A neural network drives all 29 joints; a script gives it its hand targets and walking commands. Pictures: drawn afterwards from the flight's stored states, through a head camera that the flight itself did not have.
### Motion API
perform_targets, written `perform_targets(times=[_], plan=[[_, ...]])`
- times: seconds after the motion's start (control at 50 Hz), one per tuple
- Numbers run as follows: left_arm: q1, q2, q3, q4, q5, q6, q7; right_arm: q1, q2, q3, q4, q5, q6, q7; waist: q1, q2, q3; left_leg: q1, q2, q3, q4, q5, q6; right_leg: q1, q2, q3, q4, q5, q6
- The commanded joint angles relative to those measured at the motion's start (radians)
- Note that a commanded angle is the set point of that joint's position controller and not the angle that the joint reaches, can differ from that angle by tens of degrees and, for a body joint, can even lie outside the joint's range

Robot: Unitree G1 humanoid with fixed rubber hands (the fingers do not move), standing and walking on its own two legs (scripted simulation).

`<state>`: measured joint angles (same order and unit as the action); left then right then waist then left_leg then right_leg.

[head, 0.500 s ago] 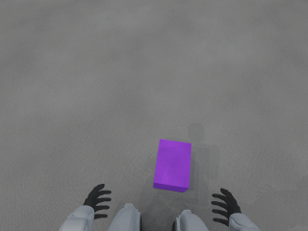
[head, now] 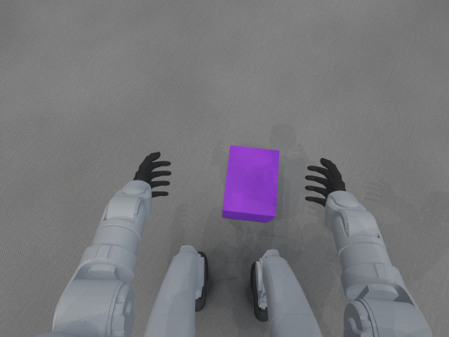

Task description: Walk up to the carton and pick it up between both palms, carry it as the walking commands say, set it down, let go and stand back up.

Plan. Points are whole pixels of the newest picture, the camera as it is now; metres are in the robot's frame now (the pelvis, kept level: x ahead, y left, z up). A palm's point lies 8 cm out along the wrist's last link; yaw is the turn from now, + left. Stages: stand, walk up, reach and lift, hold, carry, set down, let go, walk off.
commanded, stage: reach and lift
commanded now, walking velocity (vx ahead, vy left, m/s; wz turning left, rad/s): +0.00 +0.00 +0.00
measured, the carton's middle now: (249, 186) +0.48 -0.09 -0.59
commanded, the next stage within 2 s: none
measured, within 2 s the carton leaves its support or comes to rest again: neither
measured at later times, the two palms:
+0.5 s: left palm (171, 128) +0.50 +0.13 -0.13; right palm (336, 137) +0.48 -0.23 -0.12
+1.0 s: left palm (174, 131) +0.53 +0.13 -0.20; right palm (325, 138) +0.50 -0.23 -0.19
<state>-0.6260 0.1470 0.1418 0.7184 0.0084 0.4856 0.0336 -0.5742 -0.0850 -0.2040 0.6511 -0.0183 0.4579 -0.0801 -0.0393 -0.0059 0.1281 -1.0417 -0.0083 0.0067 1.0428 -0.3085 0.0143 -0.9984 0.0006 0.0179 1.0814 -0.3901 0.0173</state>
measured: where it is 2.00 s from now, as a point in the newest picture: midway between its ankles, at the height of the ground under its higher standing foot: (229, 296)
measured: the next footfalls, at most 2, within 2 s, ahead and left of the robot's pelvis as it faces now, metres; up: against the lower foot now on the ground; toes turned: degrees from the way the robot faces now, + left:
none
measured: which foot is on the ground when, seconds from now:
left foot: down 0.00-1.00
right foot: down 0.00-1.00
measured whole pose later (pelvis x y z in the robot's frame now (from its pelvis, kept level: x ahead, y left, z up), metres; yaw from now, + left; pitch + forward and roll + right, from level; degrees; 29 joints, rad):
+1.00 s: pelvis +0.02 -0.01 -0.06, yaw -1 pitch +46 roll +0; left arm -1.09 0.17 0.35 0.88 0.12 0.08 0.07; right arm -1.06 -0.17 -0.41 0.87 -0.08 0.06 -0.02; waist -0.05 0.00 -0.03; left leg -1.66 -0.02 -0.04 1.20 -0.35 -0.02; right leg -1.63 0.04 0.03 1.24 -0.42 0.01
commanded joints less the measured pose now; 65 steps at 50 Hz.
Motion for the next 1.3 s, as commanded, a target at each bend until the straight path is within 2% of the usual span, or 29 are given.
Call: perform_targets(times=[0.0,0.06,0.1,0.14,0.16,0.18,0.2,0.26,0.28,0.3,0.32,0.38,0.4,0.42,0.44,0.58,0.7,0.74,0.76,0.8,0.82,0.84,0.9,0.92,0.94,0.96,1.04,1.2,1.28], plan=[[-0.25,0.048,0.03,-0.03,0.002,-0.065,0.035,-0.231,-0.106,-0.036,-0.04,-0.009,-0.07,-0.001,0.002,0.022,-0.738,0.382,-0.035,-0.006,-0.099,0.006,-0.022,0.046,0.053,-0.072,-0.134,0.022,0.01],[-0.298,0.041,0.034,-0.019,0.0,-0.117,0.062,-0.28,-0.125,-0.049,-0.021,-0.009,-0.126,0.001,-0.011,0.017,-0.819,0.389,-0.041,-0.012,-0.085,0.097,-0.027,0.012,0.063,-0.071,-0.129,0.088,0.016],[-0.319,0.037,0.039,0.002,-0.003,-0.151,0.078,-0.315,-0.134,-0.051,0.005,0.001,-0.165,0.006,-0.007,0.025,-0.873,0.394,-0.046,-0.02,-0.071,0.151,-0.031,-0.021,0.069,-0.072,-0.119,0.128,0.017],[-0.344,0.036,0.038,0.019,-0.004,-0.19,0.087,-0.334,-0.15,-0.055,0.015,0.006,-0.205,0.009,-0.024,0.022,-0.92,0.396,-0.047,-0.023,-0.066,0.206,-0.033,-0.034,0.076,-0.076,-0.119,0.186,0.024],[-0.339,0.047,0.049,0.035,0.002,-0.208,0.093,-0.326,-0.143,-0.052,0.047,0.012,-0.22,0.012,-0.005,0.031,-0.931,0.392,-0.048,-0.026,-0.067,0.231,-0.032,-0.048,0.073,-0.071,-0.121,0.2,0.023],[-0.376,0.047,0.049,0.02,0.005,-0.228,0.098,-0.355,-0.163,-0.067,0.056,0.014,-0.243,0.014,-0.019,0.033,-0.943,0.383,-0.05,-0.029,-0.059,0.238,-0.034,-0.074,0.078,-0.076,-0.115,0.207,0.023],[-0.378,0.04,0.041,0.021,0.001,-0.246,0.1,-0.36,-0.153,-0.053,0.059,0.025,-0.262,0.017,-0.013,0.037,-0.98,0.404,-0.052,-0.026,-0.055,0.271,-0.035,-0.067,0.078,-0.075,-0.119,0.236,0.024],[-0.444,0.052,0.042,0.021,-0.004,-0.295,0.105,-0.414,-0.174,-0.062,0.093,0.034,-0.307,0.021,-0.03,0.034,-0.993,0.35,-0.051,-0.027,-0.053,0.287,-0.039,-0.082,0.08,-0.079,-0.121,0.272,0.023],[-0.461,0.059,0.05,0.036,0.005,-0.306,0.107,-0.438,-0.178,-0.069,0.097,0.04,-0.322,0.021,-0.03,0.054,-1.0,0.331,-0.051,-0.024,-0.051,0.289,-0.039,-0.098,0.082,-0.073,-0.122,0.284,0.025],[-0.481,0.058,0.051,0.043,0.003,-0.317,0.107,-0.461,-0.182,-0.068,0.111,0.043,-0.333,0.023,-0.028,0.042,-1.023,0.33,-0.054,-0.023,-0.041,0.296,-0.04,-0.099,0.082,-0.073,-0.118,0.291,0.025],[-0.491,0.068,0.055,0.052,0.002,-0.327,0.105,-0.488,-0.179,-0.059,0.108,0.058,-0.344,0.022,-0.019,0.053,-1.028,0.31,-0.054,-0.019,-0.035,0.303,-0.038,-0.099,0.078,-0.07,-0.113,0.302,0.027],[-0.553,0.085,0.073,0.064,0.009,-0.348,0.102,-0.548,-0.202,-0.071,0.117,0.059,-0.367,0.022,-0.033,0.045,-1.079,0.264,-0.059,-0.013,-0.023,0.309,-0.039,-0.093,0.082,-0.063,-0.105,0.332,0.03],[-0.564,0.086,0.078,0.07,0.012,-0.355,0.099,-0.566,-0.203,-0.074,0.123,0.056,-0.371,0.023,-0.023,0.046,-1.101,0.249,-0.062,-0.011,-0.017,0.321,-0.038,-0.082,0.078,-0.059,-0.095,0.35,0.033],[-0.562,0.085,0.075,0.078,0.008,-0.359,0.096,-0.562,-0.204,-0.076,0.121,0.054,-0.373,0.023,-0.04,0.03,-1.124,0.257,-0.064,-0.011,-0.016,0.33,-0.036,-0.068,0.079,-0.062,-0.093,0.364,0.036],[-0.593,0.097,0.079,0.068,0.01,-0.366,0.093,-0.588,-0.204,-0.068,0.12,0.062,-0.377,0.023,-0.025,0.04,-1.124,0.231,-0.065,-0.008,-0.012,0.332,-0.036,-0.066,0.078,-0.053,-0.092,0.375,0.032],[-0.651,0.128,0.136,0.075,0.053,-0.394,0.066,-0.644,-0.221,-0.122,0.107,0.01,-0.392,0.028,-0.038,0.016,-1.208,0.185,-0.071,0.002,-0.01,0.402,-0.029,0.005,0.075,-0.025,-0.089,0.488,0.041],[-0.64,0.124,0.176,0.05,0.079,-0.414,0.036,-0.627,-0.178,-0.138,0.056,-0.021,-0.402,0.036,-0.017,-0.008,-1.266,0.111,-0.08,0.008,0.0,0.49,-0.027,0.073,0.063,-0.007,-0.074,0.651,0.048],[-0.633,0.113,0.186,0.044,0.089,-0.42,0.027,-0.636,-0.168,-0.148,0.049,-0.031,-0.405,0.042,-0.013,-0.008,-1.235,0.043,-0.082,0.012,0.003,0.468,-0.029,0.075,0.062,-0.002,-0.066,0.659,0.045],[-0.626,0.11,0.197,0.045,0.096,-0.421,0.025,-0.62,-0.156,-0.154,0.052,-0.039,-0.404,0.044,-0.009,-0.017,-1.231,0.017,-0.083,0.017,0.008,0.454,-0.031,0.078,0.059,-0.004,-0.056,0.661,0.046],[-0.615,0.097,0.199,0.074,0.108,-0.423,0.019,-0.613,-0.154,-0.171,0.075,-0.05,-0.408,0.049,-0.016,-0.003,-1.17,-0.028,-0.081,0.013,0.03,0.43,-0.033,0.004,0.062,-0.008,-0.03,0.623,0.049],[-0.62,0.086,0.205,0.073,0.11,-0.425,0.017,-0.604,-0.142,-0.177,0.095,-0.052,-0.408,0.051,-0.008,0.003,-1.157,-0.038,-0.08,0.013,0.047,0.41,-0.033,-0.035,0.062,-0.007,-0.019,0.588,0.048],[-0.626,0.09,0.213,0.079,0.116,-0.424,0.019,-0.607,-0.153,-0.193,0.104,-0.062,-0.409,0.052,-0.02,-0.005,-1.143,-0.054,-0.079,0.01,0.064,0.391,-0.035,-0.079,0.068,-0.018,0.0,0.559,0.048],[-0.643,0.092,0.214,0.085,0.121,-0.425,0.026,-0.627,-0.168,-0.21,0.12,-0.064,-0.415,0.054,-0.015,0.032,-1.115,-0.068,-0.076,0.004,0.13,0.366,-0.039,-0.219,0.079,-0.032,0.063,0.469,0.047],[-0.651,0.078,0.201,0.082,0.114,-0.422,0.031,-0.629,-0.177,-0.209,0.13,-0.066,-0.418,0.055,-0.029,0.038,-1.115,-0.072,-0.077,0.003,0.156,0.34,-0.04,-0.262,0.083,-0.042,0.086,0.431,0.044],[-0.646,0.079,0.201,0.084,0.117,-0.42,0.036,-0.636,-0.188,-0.212,0.14,-0.061,-0.418,0.056,-0.011,0.056,-1.101,-0.078,-0.077,0.004,0.174,0.32,-0.042,-0.301,0.086,-0.044,0.106,0.397,0.043],[-0.677,0.085,0.195,0.084,0.114,-0.416,0.041,-0.66,-0.211,-0.218,0.144,-0.062,-0.417,0.055,-0.029,0.053,-1.1,-0.102,-0.077,0.005,0.204,0.288,-0.045,-0.334,0.091,-0.051,0.136,0.368,0.042],[-0.722,0.109,0.163,0.05,0.082,-0.401,0.066,-0.718,-0.245,-0.186,0.125,-0.029,-0.408,0.048,-0.024,0.054,-1.175,-0.129,-0.084,0.019,0.297,0.234,-0.05,-0.391,0.095,-0.067,0.234,0.303,0.043],[-0.838,0.166,0.082,-0.041,-0.024,-0.349,0.104,-0.827,-0.322,-0.093,0.067,0.081,-0.36,0.027,-0.032,0.053,-1.412,-0.091,-0.093,0.04,0.481,0.217,-0.044,-0.426,0.096,-0.092,0.419,0.271,0.039],[-0.856,0.194,0.08,0.013,-0.041,-0.329,0.114,-0.844,-0.346,-0.077,0.113,0.102,-0.339,0.021,-0.025,0.044,-1.342,-0.155,-0.094,0.038,0.548,0.174,-0.041,-0.526,0.09,-0.095,0.475,0.212,0.041]])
